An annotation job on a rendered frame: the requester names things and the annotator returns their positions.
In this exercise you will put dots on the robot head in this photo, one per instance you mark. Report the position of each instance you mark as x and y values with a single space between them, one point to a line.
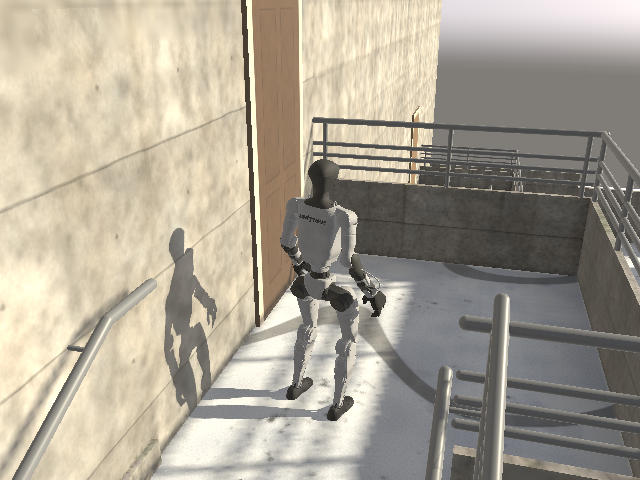
323 174

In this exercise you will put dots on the left robot upper arm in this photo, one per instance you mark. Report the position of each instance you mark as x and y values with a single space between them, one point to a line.
288 238

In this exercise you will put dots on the left robot forearm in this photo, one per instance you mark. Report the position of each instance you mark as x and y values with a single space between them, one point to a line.
294 253

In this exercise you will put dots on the robot right hand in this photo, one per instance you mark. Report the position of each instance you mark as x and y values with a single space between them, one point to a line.
377 302

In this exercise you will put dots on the robot left hand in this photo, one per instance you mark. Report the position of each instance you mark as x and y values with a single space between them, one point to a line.
303 265

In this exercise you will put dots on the right robot forearm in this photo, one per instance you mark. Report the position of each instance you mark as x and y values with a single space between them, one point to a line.
363 281

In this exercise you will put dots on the right robot upper arm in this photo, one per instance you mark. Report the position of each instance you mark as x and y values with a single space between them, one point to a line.
348 221

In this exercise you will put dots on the left robot foot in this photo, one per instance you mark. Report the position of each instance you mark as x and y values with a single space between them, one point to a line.
293 392

